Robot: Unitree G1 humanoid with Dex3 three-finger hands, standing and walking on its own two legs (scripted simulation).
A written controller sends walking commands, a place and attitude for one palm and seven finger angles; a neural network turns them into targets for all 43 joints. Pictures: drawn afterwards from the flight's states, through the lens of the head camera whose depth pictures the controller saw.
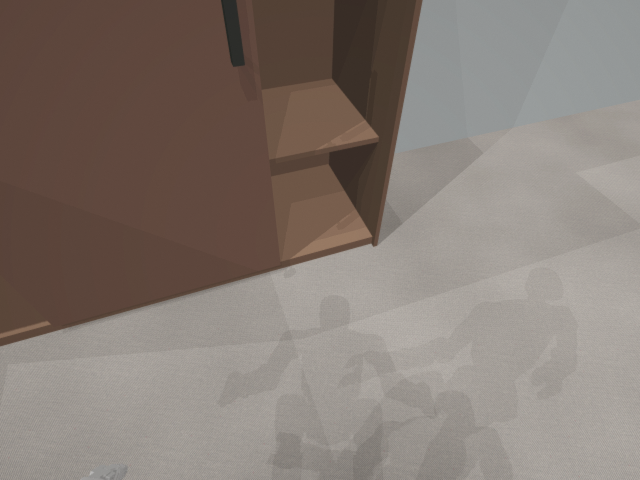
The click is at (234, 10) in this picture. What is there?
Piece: wardrobe's sliding door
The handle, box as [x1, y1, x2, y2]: [221, 0, 244, 66]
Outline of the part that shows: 221,0 231,62 233,66 243,65 244,61 235,0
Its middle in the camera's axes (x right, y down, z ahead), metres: -0.19 -0.50 +0.75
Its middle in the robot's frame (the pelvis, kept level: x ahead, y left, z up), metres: +0.92 +0.24 +0.25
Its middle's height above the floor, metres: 1.02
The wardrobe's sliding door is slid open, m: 0.40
